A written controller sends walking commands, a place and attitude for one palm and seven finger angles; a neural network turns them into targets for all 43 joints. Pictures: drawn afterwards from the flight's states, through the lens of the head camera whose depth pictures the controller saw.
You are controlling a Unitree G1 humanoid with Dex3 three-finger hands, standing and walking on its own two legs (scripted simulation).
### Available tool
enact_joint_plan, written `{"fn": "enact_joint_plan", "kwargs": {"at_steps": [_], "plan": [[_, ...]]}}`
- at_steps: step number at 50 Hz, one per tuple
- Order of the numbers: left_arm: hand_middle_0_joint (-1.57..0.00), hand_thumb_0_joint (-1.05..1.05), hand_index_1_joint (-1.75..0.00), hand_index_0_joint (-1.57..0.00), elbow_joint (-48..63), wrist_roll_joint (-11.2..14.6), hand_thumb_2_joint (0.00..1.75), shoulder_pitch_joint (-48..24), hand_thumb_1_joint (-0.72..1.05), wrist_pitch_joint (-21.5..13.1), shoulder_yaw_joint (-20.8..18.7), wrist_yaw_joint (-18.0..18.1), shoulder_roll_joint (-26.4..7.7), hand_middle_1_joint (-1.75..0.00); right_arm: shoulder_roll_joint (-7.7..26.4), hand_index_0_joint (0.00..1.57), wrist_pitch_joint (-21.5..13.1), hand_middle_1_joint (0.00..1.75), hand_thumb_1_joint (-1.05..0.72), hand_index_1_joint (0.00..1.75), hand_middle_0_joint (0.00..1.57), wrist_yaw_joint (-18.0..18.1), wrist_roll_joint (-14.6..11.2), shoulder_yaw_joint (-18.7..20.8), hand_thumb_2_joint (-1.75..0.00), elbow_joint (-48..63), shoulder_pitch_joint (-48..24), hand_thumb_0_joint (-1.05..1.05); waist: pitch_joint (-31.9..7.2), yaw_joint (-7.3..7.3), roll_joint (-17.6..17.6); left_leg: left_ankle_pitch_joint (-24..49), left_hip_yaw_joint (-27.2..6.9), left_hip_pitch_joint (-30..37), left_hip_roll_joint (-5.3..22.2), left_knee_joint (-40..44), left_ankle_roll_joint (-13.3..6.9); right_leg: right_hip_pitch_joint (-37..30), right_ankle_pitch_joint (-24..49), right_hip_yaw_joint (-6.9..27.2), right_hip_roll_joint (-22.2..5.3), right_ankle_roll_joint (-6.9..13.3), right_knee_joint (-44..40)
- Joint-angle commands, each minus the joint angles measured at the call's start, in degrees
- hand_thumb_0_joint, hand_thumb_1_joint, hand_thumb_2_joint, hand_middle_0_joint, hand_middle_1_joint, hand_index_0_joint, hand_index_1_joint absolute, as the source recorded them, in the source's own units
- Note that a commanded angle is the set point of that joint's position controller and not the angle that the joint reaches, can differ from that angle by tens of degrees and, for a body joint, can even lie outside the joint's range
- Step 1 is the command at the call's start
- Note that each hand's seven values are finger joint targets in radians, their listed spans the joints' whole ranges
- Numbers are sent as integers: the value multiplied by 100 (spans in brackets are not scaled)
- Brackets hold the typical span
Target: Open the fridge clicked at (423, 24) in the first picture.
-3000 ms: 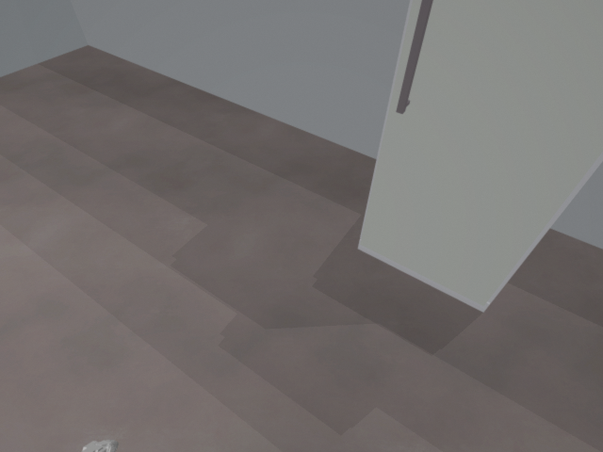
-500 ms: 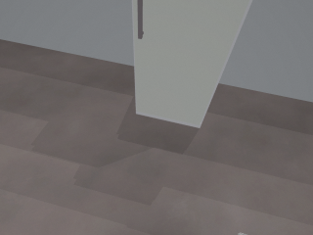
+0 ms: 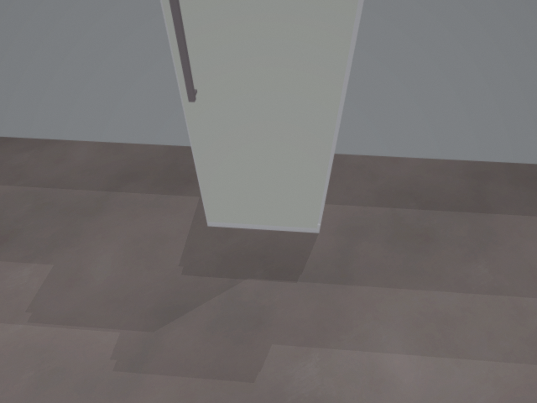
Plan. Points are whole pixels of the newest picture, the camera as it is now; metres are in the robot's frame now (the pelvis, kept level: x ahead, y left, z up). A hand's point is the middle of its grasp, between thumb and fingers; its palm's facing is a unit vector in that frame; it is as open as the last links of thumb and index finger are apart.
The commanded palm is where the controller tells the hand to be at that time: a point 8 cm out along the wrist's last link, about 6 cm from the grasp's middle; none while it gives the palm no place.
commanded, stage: take the last steps up to it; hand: left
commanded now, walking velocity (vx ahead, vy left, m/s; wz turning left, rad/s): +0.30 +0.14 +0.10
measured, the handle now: (182, 36) +0.96 +0.28 +0.14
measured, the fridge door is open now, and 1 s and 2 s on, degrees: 0 0 0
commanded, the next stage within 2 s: come to a stop and stand still in 1.04 s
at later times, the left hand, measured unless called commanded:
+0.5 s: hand (111, 381) +0.20 +0.30 -0.17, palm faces +0.07 -0.98 -0.17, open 7.4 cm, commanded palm none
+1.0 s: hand (154, 273) +0.41 +0.28 -0.17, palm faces +0.07 -0.97 -0.22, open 7.2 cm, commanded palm none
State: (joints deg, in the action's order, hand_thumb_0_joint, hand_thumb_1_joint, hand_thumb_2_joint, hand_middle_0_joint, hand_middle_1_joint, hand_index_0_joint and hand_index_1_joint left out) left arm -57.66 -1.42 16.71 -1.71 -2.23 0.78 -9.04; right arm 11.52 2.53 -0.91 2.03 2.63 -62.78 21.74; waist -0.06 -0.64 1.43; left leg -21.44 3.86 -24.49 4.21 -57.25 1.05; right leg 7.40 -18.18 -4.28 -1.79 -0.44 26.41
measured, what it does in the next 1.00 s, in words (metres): walks ahead: left foot, then right foot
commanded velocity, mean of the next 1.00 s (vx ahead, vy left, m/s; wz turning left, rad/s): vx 0.28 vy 0.04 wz -0.02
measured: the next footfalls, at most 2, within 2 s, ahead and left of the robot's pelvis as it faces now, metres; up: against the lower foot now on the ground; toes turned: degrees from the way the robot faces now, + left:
left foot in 0.24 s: +0.19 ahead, +0.19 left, +0.00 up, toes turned +11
right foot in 0.80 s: +0.42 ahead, -0.01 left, +0.00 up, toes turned -8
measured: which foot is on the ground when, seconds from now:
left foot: up 0.00-0.22, down 0.24-0.80, up 0.82-1.00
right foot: down 0.00-0.26, up 0.28-0.78, down 0.80-1.00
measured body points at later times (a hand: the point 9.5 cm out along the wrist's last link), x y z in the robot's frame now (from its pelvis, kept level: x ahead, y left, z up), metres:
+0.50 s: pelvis +0.16 +0.11 +0.01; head +0.17 +0.13 +0.45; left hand +0.19 +0.35 -0.16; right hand +0.17 -0.11 -0.14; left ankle +0.15 +0.19 -0.74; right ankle +0.18 -0.01 -0.66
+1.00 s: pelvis +0.37 +0.09 +0.00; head +0.39 +0.09 +0.45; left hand +0.41 +0.33 -0.15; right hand +0.36 -0.13 -0.16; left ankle +0.36 +0.22 -0.68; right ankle +0.38 +0.00 -0.74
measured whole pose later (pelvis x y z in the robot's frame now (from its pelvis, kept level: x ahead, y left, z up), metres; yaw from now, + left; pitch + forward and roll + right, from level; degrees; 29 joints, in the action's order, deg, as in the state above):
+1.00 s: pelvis +0.37 +0.09 +0.00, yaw +1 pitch +0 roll -1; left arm -59.7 -1.4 13.9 -3.7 -4.0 1.5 -9.4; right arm 8.4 -0.7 0.3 1.5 2.9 -62.3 17.9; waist 2.3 -1.1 1.2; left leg -19.3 3.7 -27.3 6.6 -58.8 0.2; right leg 12.8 -13.7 -9.7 -0.6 2.8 26.6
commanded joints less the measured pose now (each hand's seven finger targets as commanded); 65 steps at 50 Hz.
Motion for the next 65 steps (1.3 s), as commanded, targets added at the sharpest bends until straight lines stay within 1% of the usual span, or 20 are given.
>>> {"fn": "enact_joint_plan", "kwargs": {"at_steps": [1, 8, 11, 13, 15, 17, 23, 34, 36, 38, 39, 40, 41, 44, 48, 54, 57, 59, 60, 65], "plan": [[-20, 0, -30, -20, -21, -21, 90, 376, 90, -186, -191, 48, -968, -30, 202, 20, -237, 30, -90, 30, 20, -97, -37, 115, -90, 660, -425, 0, 805, 101, -860, 709, -22, -980, 301, 157, 112, 286, -95, 1022, -1629, 732, -1830], [-20, 0, -30, -20, -298, -81, 90, 489, 90, -194, -261, 53, -1189, -30, 154, 20, -336, 30, -90, 30, 20, -222, -110, 120, -90, 924, -792, 0, 897, 104, -1099, 687, 215, -86, 239, 1586, -14, 565, -48, 550, -1668, 567, -1524], [-20, 0, -30, -20, -332, -62, 90, 438, 90, -111, -274, 27, -1087, -30, 479, 20, -450, 30, -90, 30, 20, -116, -62, 192, -90, 537, 423, 0, 356, -430, -285, 629, 471, 1910, -86, 2562, -88, 1027, 508, -33, -1174, 328, 235], [-20, 0, -30, -20, -43, 64, 90, 629, 90, -48, -177, -47, -440, -30, 1533, 20, -513, 30, -90, 30, 20, 91, -2, 392, -90, 185, 1718, 0, -553, -673, 2357, 5, -2670, 3150, 1839, 4205, -748, 2588, -1815, -420, 191, -17, 3913], [-20, 0, -30, -20, 48, 46, 90, 82, 90, -67, -151, -39, -508, -30, 1163, 20, -485, 30, -90, 30, 20, 201, -77, 287, -90, 302, 865, 0, -252, -521, 1217, -850, -2765, 2481, 1999, 4542, -1028, 3215, -1042, 333, -347, 211, 5226], [-20, 0, -30, -20, -66, -32, 90, -107, 90, -82, -187, -134, -420, -30, 524, 20, -606, 30, -90, 30, 20, 209, -43, 102, -90, 408, 197, 0, 486, -218, 405, 35, -1673, 1363, 1515, 4594, -860, 2939, -129, 332, -663, 152, 4866], [-20, 0, -30, -20, -146, -55, 90, 186, 90, 133, -182, -134, -226, -30, 280, 20, -729, 30, -90, 30, 20, 241, -100, 63, -90, 284, -1, 0, 508, 163, 295, 1273, -575, 1381, 1191, 4903, -1025, 2653, 473, 206, -672, -83, 3600], [-20, 0, -30, -20, 487, -41, 90, -1319, 90, 26, -173, -157, -100, -30, 207, 20, -700, 30, -90, 30, 20, 269, -24, 90, -90, -163, 825, 0, 873, -235, 203, 2809, -225, 2485, 1190, 4415, -1089, 2607, 422, -182, -345, 111, 1329], [-20, 0, -30, -20, 455, -42, 90, -1088, 90, -28, -185, -158, -123, -30, 251, 20, -681, 30, -90, 30, 20, 269, -25, 86, -90, -204, 791, 0, 765, -100, 206, 3689, -52, 2408, 1120, 3891, -1020, 1966, 285, -387, -85, 251, 942], [-20, 0, -30, -20, 57, -62, 90, 205, 90, -122, -267, -134, -358, -30, 328, 20, -679, 30, -90, 30, 20, 257, -94, 87, -90, -187, 592, 0, 37, 509, 75, 4406, 318, 1982, 779, 2325, -727, 112, 848, -458, 139, 448, 315], [-20, 0, -30, -20, -204, -88, 90, 1081, 90, -213, -386, -79, -805, -30, 187, 20, -713, 30, -90, 30, 20, 205, -165, 77, -90, -79, 574, 0, -612, 801, -605, 3318, 572, 802, 397, 822, -483, -1427, 1063, 738, -841, 865, 140], [-20, 0, -30, -20, -319, -20, 90, 1682, 90, -240, -490, -8, -1381, -30, -47, 20, -752, 30, -90, 30, 20, 169, -203, 18, -90, 153, 632, 0, -1004, 786, -1629, -759, 626, -711, -455, -1077, -209, -2383, 2041, 3240, -2445, 1606, -565], [-20, 0, -30, -20, -299, 57, 90, 1386, 90, -222, -516, 11, -1445, -30, 110, 20, -685, 30, -90, 30, 20, 179, -176, 63, -90, 198, 278, 0, -897, 773, -1139, -1012, -198, -949, -223, -1840, -307, -1806, 1238, 3355, -2556, 1779, -951], [-20, 0, -30, -20, -54, 27, 90, 178, 90, -238, -258, 67, -609, -30, -140, 20, -547, 30, -90, 30, 20, 126, -69, 52, -90, 287, -193, 0, 370, 218, -198, 135, -430, -943, 357, -1539, -238, 279, 715, 1811, -1909, 1275, -1382], [-20, 0, -30, -20, -42, -24, 90, -53, 90, -278, -196, 63, -485, -30, -369, 20, -369, 30, -90, 30, 20, 79, -57, 16, -90, 250, 170, 0, 262, -131, -664, 281, -49, -139, 389, 177, -8, 961, 1720, 513, -1420, 1043, -1397], [-20, 0, -30, -20, -257, -7, 90, 152, 90, -206, -223, -7, -809, -30, -152, 20, -481, 30, -90, 30, 20, 1, -76, 8, -90, 495, -468, 0, 320, 49, -907, 754, 321, 411, 82, 1864, -33, 625, 1378, 460, -1257, 896, -1087], [-20, 0, -30, -20, -297, 18, 90, 136, 90, -110, -209, -1, -711, -30, 137, 20, -551, 30, -90, 30, 20, 45, -68, 34, -90, 330, -24, 0, 272, -218, -386, 1299, 355, 1731, 11, 2874, -39, 1075, 917, 227, -929, 598, -189], [-20, 0, -30, -20, -264, 99, 90, 528, 90, -41, -82, 14, -163, -30, 927, 20, -566, 30, -90, 30, 20, 176, -13, 127, -90, 223, 504, 0, -236, -218, 1596, 3432, -1636, 2509, 1792, 3749, -762, 1745, -1126, -424, 26, 44, 1863], [-20, 0, -30, -20, -316, 85, 90, 521, 90, 34, -42, 98, -234, -30, 841, 20, -512, 30, -90, 30, 20, 272, -35, 66, -90, 201, 243, 0, -313, -158, 1787, 3910, -1755, 2125, 2016, 3977, -962, 1544, -1891, 98, -64, -2, 2472], [-20, 0, -30, -20, -405, 74, 90, 377, 90, 242, -74, 101, -367, -30, 657, 20, -379, 30, -90, 30, 20, 412, -102, 58, -90, 385, -831, 0, -23, 67, 699, 5778, -696, 1919, 1654, 3607, -1088, 1477, -1082, 262, -301, -121, 2314]]}}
